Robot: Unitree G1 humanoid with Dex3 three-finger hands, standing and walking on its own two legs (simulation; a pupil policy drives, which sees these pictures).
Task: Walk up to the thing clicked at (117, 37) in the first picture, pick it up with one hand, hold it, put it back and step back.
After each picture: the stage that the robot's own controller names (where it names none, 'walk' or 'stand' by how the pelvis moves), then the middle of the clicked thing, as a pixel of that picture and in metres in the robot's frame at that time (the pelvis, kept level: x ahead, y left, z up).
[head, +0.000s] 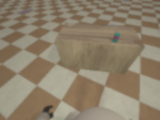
stand; (116, 37) +0.98 -0.29 -0.08
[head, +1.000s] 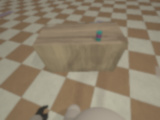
walk; (98, 36) +0.90 -0.03 -0.06
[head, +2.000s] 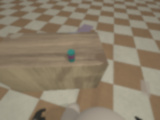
walk; (71, 56) +0.52 +0.22 -0.05
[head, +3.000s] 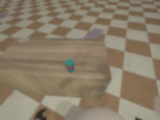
stand; (70, 66) +0.43 +0.20 -0.05
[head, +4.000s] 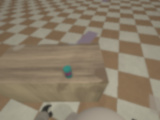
stand; (68, 72) +0.40 +0.21 -0.08
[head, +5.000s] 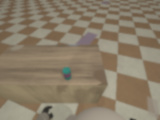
stand; (67, 73) +0.39 +0.21 -0.09
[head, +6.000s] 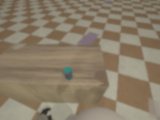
stand; (68, 73) +0.38 +0.20 -0.09
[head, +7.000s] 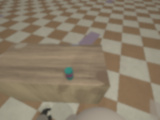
stand; (69, 73) +0.38 +0.20 -0.09
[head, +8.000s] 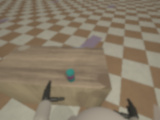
rise first; (70, 75) +0.38 +0.19 -0.08
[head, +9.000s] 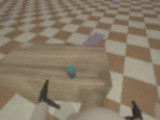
go down; (71, 72) +0.40 +0.19 -0.08
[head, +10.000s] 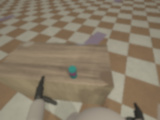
go down; (73, 72) +0.39 +0.19 -0.08
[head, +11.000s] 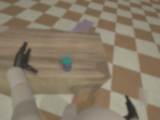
go down; (67, 64) +0.41 +0.17 -0.02
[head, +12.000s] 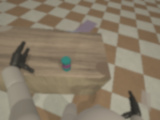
approach; (66, 64) +0.41 +0.18 -0.02
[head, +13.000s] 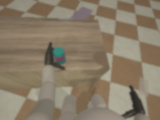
close in; (60, 56) +0.43 +0.19 +0.02
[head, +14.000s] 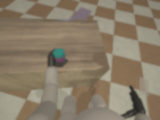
lift; (60, 57) +0.42 +0.18 +0.03
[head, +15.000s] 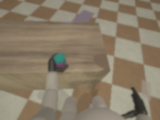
lift; (61, 62) +0.39 +0.19 +0.02
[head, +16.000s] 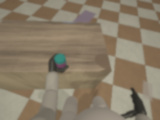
lift; (61, 62) +0.39 +0.19 +0.02
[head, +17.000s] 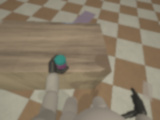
lift; (61, 63) +0.38 +0.19 +0.02
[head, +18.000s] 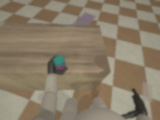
lift; (60, 64) +0.37 +0.19 +0.02
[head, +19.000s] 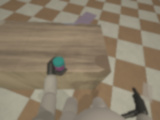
lift; (59, 65) +0.37 +0.20 +0.01
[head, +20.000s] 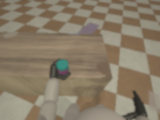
hold; (63, 69) +0.32 +0.18 +0.07
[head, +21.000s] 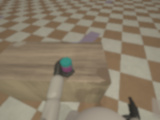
hold; (67, 67) +0.33 +0.17 +0.11
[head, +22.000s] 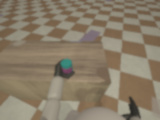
hold; (67, 68) +0.33 +0.17 +0.09
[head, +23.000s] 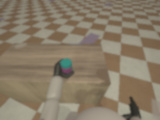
crouch; (67, 68) +0.32 +0.17 +0.11
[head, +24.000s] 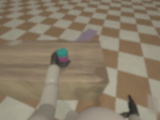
crouch; (63, 58) +0.39 +0.19 +0.11
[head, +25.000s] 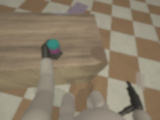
lower; (54, 49) +0.47 +0.20 +0.04
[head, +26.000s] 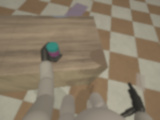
lower; (54, 51) +0.46 +0.20 +0.03
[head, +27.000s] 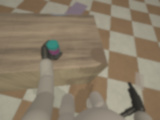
lower; (54, 49) +0.47 +0.20 +0.04
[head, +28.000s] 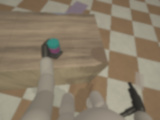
lower; (55, 48) +0.47 +0.20 +0.04
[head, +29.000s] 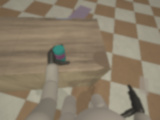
open; (60, 54) +0.44 +0.18 +0.03
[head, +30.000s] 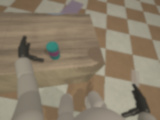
sink last; (53, 51) +0.46 +0.19 +0.03
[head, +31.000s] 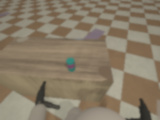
stand; (71, 64) +0.43 +0.19 -0.02
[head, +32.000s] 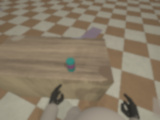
stand; (70, 65) +0.42 +0.18 -0.02
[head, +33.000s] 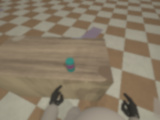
stand; (70, 65) +0.42 +0.19 -0.02
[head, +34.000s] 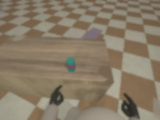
stand; (71, 65) +0.43 +0.18 -0.02
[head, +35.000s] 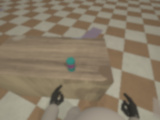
stand; (71, 64) +0.43 +0.18 -0.02
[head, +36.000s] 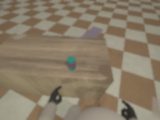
stand; (71, 63) +0.44 +0.18 -0.03
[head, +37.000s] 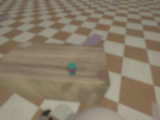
walk; (72, 69) +0.44 +0.19 -0.08
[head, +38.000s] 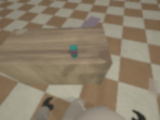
walk; (74, 51) +0.55 +0.18 -0.06
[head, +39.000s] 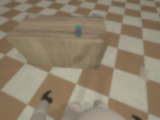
walk; (78, 31) +0.85 +0.17 -0.06
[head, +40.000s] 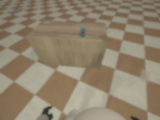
stand; (82, 32) +1.03 +0.18 -0.07
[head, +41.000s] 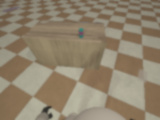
stand; (81, 33) +1.01 +0.17 -0.09
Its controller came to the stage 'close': yes
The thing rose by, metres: 0.19
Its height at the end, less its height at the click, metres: +0.00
